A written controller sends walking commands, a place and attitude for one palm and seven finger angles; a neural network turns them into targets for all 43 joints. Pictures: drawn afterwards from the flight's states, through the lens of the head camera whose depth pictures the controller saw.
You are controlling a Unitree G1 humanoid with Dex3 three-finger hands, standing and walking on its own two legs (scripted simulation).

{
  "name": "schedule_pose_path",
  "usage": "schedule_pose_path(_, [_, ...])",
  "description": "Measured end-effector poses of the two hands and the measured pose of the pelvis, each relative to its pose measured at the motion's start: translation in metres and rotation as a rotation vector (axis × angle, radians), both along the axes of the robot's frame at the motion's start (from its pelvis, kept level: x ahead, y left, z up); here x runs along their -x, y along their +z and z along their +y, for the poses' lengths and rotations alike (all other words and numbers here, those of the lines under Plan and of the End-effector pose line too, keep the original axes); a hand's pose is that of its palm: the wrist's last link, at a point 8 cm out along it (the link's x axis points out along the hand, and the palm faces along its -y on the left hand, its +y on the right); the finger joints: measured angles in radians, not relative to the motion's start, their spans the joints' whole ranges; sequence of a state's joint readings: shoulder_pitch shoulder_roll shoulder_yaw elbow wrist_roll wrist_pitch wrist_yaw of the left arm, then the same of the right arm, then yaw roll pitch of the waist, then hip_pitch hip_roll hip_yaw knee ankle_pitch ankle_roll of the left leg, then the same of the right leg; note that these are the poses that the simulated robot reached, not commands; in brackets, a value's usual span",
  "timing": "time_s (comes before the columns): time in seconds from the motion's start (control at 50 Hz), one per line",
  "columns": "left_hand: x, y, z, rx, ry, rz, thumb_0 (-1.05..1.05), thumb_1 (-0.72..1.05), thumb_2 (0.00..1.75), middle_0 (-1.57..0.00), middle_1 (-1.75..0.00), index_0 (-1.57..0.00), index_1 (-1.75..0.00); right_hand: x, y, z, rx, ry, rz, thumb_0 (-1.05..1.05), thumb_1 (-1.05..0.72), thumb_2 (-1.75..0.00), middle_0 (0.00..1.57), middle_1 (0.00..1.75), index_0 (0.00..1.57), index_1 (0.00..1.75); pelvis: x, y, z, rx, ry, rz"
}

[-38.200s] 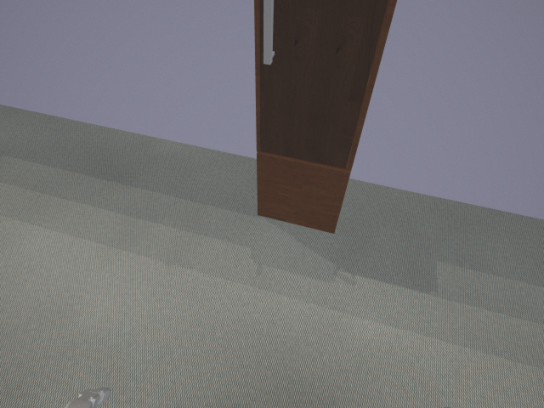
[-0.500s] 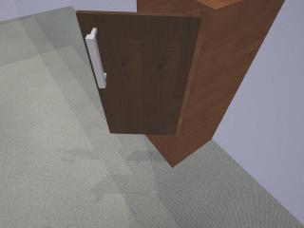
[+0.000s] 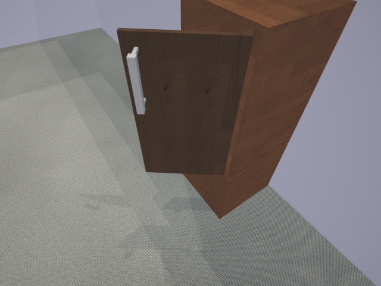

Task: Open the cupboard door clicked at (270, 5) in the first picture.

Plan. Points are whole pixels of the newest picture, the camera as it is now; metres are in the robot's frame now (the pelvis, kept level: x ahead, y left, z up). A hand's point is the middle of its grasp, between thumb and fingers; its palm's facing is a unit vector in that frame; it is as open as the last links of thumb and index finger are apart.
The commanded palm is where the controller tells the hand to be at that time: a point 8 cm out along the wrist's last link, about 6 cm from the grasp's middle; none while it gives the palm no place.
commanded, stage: look again from close up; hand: left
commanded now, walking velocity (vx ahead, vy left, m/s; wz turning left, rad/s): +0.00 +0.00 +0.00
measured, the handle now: (138, 82) +0.59 +0.18 +0.12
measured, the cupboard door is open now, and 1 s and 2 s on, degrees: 53 53 53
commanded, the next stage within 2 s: raise the hand with hooked fingers in 0.54 s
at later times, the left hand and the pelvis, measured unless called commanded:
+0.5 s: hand out of the picture +0.01 +0.15 -0.18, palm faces +0.02 -0.99 -0.15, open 7.3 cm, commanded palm none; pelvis +0.02 -0.01 +0.00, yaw +0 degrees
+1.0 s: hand (136, 230) +0.23 +0.13 +0.00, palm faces +0.00 -1.00 +0.03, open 8.2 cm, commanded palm +0.15 +0.22 -0.02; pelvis +0.03 -0.03 -0.04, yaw +1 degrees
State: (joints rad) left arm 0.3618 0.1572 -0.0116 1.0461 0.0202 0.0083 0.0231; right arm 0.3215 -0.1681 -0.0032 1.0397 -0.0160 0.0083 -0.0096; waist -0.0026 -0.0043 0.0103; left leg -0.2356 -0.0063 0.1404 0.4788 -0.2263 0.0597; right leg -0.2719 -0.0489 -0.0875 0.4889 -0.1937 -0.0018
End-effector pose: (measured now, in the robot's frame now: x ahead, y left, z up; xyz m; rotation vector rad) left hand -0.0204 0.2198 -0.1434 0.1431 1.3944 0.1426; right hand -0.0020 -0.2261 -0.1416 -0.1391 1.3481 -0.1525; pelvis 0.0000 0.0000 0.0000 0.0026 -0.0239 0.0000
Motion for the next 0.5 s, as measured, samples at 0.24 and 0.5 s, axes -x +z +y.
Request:
schedule_pose_path(0.24, [-0.008,-0.004,-0.018,0.04,-0.002,-0.001,0.0,0.91,0.89,-0.2,-0.3,-0.2,-0.3,0.02,0.0,0.012,-0.025,-0.03,0.068,0.01,-0.91,-0.9,0.2,0.3,0.2,0.3,-0.005,0.002,-0.004,0.001,-0.001,0.002])
schedule_pose_path(0.5, [-0.022,-0.003,-0.019,0.031,0.003,-0.008,0.0,0.92,0.89,-0.2,-0.3,-0.2,-0.3,0.002,0.0,0.016,-0.035,-0.027,0.051,0.01,-0.91,-0.9,0.2,0.3,0.2,0.3,-0.015,0.003,-0.006,0.001,-0.003,0.004])
